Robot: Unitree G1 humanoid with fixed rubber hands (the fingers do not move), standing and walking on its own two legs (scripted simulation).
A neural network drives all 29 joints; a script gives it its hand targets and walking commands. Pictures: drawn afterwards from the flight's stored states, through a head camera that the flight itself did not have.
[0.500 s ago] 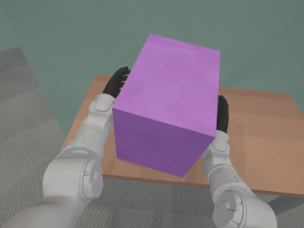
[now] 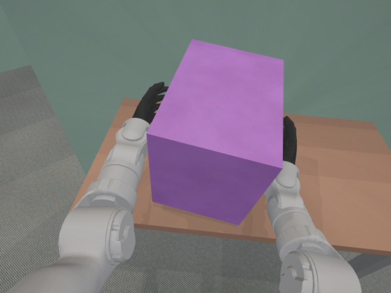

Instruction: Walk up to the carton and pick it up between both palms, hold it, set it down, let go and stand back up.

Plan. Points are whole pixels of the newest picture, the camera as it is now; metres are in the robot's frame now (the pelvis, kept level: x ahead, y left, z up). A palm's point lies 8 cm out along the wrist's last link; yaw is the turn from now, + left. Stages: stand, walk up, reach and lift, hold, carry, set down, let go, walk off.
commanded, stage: reach and lift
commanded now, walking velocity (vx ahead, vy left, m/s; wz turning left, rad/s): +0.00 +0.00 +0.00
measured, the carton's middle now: (215, 133) +0.45 -0.03 +0.09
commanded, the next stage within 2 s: none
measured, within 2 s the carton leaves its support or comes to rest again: neither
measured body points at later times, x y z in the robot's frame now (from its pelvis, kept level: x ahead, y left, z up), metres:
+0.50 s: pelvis +0.00 +0.00 +0.00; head -0.03 +0.04 +0.44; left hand +0.42 +0.14 +0.19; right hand +0.38 -0.16 +0.16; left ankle -0.02 +0.09 -0.75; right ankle +0.00 -0.13 -0.75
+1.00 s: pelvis -0.02 -0.01 +0.00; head -0.07 +0.02 +0.44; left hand +0.37 +0.14 +0.21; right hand +0.37 -0.16 +0.19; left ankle -0.02 +0.09 -0.75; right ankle +0.00 -0.13 -0.75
